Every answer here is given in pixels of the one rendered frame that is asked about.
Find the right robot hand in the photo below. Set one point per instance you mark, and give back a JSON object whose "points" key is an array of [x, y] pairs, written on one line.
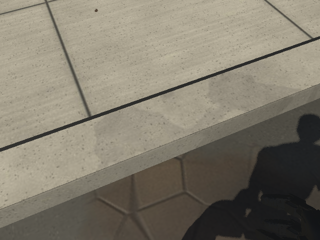
{"points": [[309, 229]]}

